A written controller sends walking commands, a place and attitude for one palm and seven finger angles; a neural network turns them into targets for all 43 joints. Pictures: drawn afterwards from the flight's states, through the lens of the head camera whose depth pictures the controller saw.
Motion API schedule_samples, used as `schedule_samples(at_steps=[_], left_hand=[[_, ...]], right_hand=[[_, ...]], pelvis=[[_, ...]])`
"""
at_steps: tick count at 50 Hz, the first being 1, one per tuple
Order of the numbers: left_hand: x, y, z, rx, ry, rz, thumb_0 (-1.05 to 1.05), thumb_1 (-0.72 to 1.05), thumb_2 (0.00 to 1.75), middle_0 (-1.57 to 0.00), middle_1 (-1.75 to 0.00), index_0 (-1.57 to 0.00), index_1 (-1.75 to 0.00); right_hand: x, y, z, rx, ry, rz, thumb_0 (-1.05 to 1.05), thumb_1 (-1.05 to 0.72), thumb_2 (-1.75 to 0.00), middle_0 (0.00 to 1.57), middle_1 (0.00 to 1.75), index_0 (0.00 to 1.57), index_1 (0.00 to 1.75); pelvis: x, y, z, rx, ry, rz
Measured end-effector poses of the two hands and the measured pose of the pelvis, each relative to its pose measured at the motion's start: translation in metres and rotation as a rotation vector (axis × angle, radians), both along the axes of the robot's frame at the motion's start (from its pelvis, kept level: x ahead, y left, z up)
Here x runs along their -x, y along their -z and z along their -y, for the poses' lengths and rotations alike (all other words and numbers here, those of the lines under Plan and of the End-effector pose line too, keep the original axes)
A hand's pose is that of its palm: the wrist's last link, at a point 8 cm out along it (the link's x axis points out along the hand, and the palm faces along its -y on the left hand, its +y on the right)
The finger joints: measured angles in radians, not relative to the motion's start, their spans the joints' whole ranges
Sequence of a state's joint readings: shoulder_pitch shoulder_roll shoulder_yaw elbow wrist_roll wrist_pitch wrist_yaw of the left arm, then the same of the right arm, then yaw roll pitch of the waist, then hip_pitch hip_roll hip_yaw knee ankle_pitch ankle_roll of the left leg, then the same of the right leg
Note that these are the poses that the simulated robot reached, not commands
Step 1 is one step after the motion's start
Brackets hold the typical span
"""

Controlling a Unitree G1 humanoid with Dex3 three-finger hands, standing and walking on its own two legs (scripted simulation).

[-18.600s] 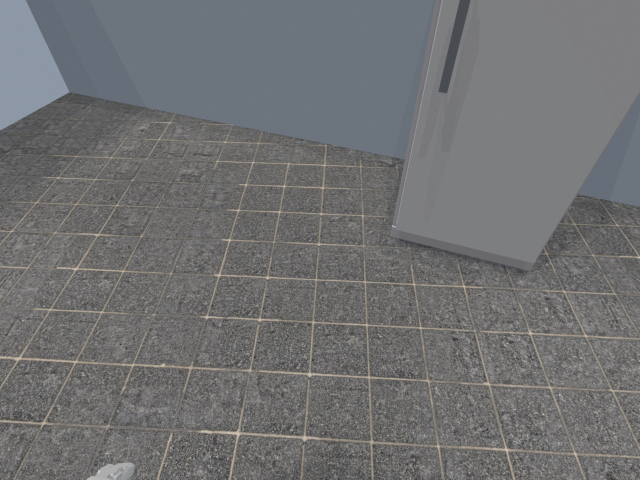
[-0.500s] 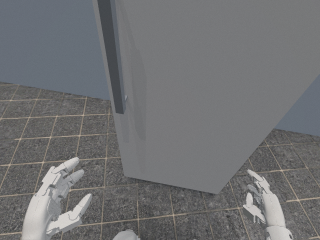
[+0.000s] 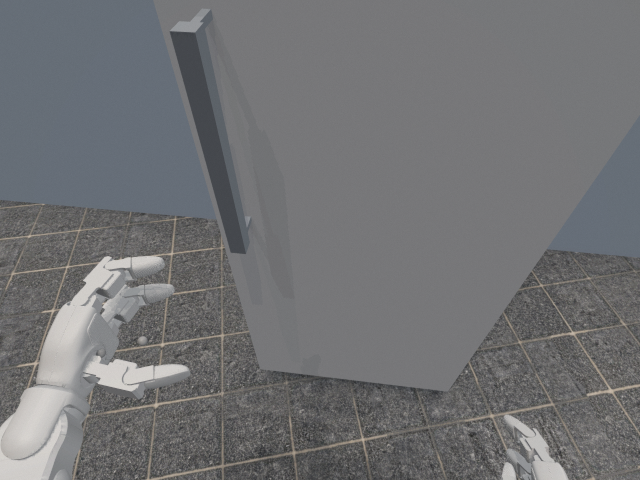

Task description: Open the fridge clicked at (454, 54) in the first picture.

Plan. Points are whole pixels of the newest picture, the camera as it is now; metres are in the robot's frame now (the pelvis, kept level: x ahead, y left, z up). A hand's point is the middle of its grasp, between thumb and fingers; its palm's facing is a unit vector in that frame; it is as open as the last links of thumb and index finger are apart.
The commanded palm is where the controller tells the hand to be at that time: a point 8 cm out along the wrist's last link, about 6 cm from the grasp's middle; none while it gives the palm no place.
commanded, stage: raise the hand to about handle height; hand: left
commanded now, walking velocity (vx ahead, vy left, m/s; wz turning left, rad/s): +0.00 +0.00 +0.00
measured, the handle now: (225, 153) +0.48 +0.17 +0.16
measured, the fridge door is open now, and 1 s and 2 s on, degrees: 0 0 0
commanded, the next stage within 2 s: move the hooked fingers beside the handle in 1.06 s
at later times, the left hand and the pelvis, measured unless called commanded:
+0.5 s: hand (89, 255) +0.28 +0.25 +0.18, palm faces +0.04 -0.99 -0.10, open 13.9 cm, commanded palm +0.26 +0.30 +0.18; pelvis +0.02 -0.02 +0.02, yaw +0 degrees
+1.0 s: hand (89, 245) +0.29 +0.26 +0.18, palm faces +0.06 -1.00 -0.07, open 14.0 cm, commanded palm +0.26 +0.30 +0.19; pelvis +0.01 -0.02 +0.02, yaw -1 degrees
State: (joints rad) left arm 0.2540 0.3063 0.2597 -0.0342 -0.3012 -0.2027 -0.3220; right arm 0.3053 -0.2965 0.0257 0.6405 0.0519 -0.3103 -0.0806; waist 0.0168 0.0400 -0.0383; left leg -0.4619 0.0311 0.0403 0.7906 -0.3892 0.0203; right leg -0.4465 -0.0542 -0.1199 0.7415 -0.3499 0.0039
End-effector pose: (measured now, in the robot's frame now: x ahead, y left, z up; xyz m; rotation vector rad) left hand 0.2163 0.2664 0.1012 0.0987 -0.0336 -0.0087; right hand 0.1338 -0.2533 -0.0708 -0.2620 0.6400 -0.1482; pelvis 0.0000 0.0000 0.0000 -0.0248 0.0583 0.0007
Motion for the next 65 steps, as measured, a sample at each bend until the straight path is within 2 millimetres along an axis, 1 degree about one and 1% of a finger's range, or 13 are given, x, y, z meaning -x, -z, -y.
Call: schedule_samples(at_steps=[4,11,15,20,29,32,36,39,42,49,56,61,65], left_hand=[[-0.015,0.001,-0.003,0.01,0.04,-0.068,0.0,-0.2,0.42,-0.28,-1.02,-0.28,-1.01],[-0.028,-0.046,-0.028,0.023,-0.054,0.075,-0.01,-0.36,0.35,-0.29,-1.12,-0.29,-1.12],[-0.034,-0.052,-0.034,0.026,-0.049,0.033,-0.01,-0.43,0.33,-0.29,-1.16,-0.3,-1.16],[-0.04,-0.054,-0.032,0.012,-0.019,-0.042,-0.01,-0.47,0.31,-0.3,-1.19,-0.3,-1.19],[-0.052,-0.098,-0.051,0.008,-0.064,0.083,-0.01,-0.49,0.3,-0.3,-1.2,-0.3,-1.2],[-0.06,-0.096,-0.053,0.015,-0.048,0.025,-0.01,-0.5,0.3,-0.3,-1.2,-0.3,-1.2],[-0.065,-0.081,-0.042,0.021,0.002,-0.054,-0.01,-0.5,0.3,-0.3,-1.2,-0.3,-1.2],[-0.063,-0.074,-0.033,0.035,0.016,-0.042,-0.01,-0.5,0.3,-0.3,-1.2,-0.3,-1.2],[-0.058,-0.076,-0.033,0.044,-0.01,0.012,-0.02,-0.5,0.3,-0.3,-1.2,-0.3,-1.2],[-0.054,-0.084,-0.044,0.031,-0.067,0.031,-0.02,-0.5,0.3,-0.3,-1.2,-0.3,-1.2],[-0.053,-0.084,-0.04,0.019,-0.024,0.004,-0.02,-0.5,0.3,-0.3,-1.2,-0.3,-1.2],[-0.051,-0.085,-0.044,0.033,-0.039,0.027,-0.02,-0.5,0.3,-0.3,-1.2,-0.3,-1.2],[-0.055,-0.081,-0.044,0.039,-0.049,0.004,-0.02,-0.5,0.3,-0.3,-1.2,-0.3,-1.2]], right_hand=[[-0.022,-0.017,0.003,0.01,0.012,0.081,0.01,-0.91,-0.9,0.2,0.3,0.21,0.3],[-0.058,-0.039,-0.01,-0.024,-0.044,0.186,0.01,-0.91,-0.9,0.2,0.3,0.21,0.3],[-0.069,-0.039,-0.018,-0.05,-0.077,0.185,0.01,-0.91,-0.9,0.2,0.3,0.21,0.3],[-0.07,-0.034,-0.023,-0.069,-0.085,0.154,0.01,-0.91,-0.9,0.2,0.3,0.21,0.3],[-0.054,-0.026,-0.016,-0.071,-0.065,0.086,0.01,-0.9,-0.9,0.2,0.3,0.21,0.3],[-0.048,-0.023,-0.009,-0.071,-0.047,0.07,0.01,-0.9,-0.9,0.2,0.3,0.21,0.3],[-0.041,-0.022,0.0,-0.066,-0.02,0.064,0.01,-0.91,-0.9,0.2,0.3,0.21,0.3],[-0.037,-0.024,0.005,-0.056,-0.005,0.065,0.01,-0.91,-0.9,0.2,0.3,0.21,0.3],[-0.035,-0.028,0.007,-0.046,0.001,0.073,0.01,-0.91,-0.9,0.2,0.3,0.21,0.3],[-0.039,-0.031,0.002,-0.046,-0.01,0.089,0.01,-0.91,-0.9,0.2,0.3,0.21,0.3],[-0.045,-0.031,-0.006,-0.064,-0.024,0.107,0.01,-0.91,-0.9,0.2,0.3,0.21,0.3],[-0.045,-0.032,-0.011,-0.072,-0.033,0.111,0.01,-0.91,-0.9,0.2,0.3,0.21,0.3],[-0.044,-0.03,-0.012,-0.067,-0.039,0.097,0.01,-0.91,-0.9,0.2,0.3,0.21,0.3]], pelvis=[[-0.005,-0.005,0.002,-0.005,0.006,0.015],[-0.016,-0.013,0.009,-0.007,0.006,0.048],[-0.018,-0.016,0.01,-0.008,0.0,0.056],[-0.018,-0.019,0.012,-0.011,-0.001,0.063],[-0.018,-0.023,0.018,-0.014,-0.003,0.085],[-0.016,-0.024,0.018,-0.016,-0.001,0.081],[-0.014,-0.023,0.017,-0.02,0.009,0.071],[-0.014,-0.023,0.017,-0.02,0.018,0.071],[-0.015,-0.024,0.018,-0.02,0.022,0.078],[-0.013,-0.024,0.018,-0.018,0.015,0.093],[-0.011,-0.025,0.016,-0.019,0.013,0.093],[-0.011,-0.025,0.016,-0.019,0.012,0.094],[-0.009,-0.024,0.015,-0.018,0.005,0.096]])
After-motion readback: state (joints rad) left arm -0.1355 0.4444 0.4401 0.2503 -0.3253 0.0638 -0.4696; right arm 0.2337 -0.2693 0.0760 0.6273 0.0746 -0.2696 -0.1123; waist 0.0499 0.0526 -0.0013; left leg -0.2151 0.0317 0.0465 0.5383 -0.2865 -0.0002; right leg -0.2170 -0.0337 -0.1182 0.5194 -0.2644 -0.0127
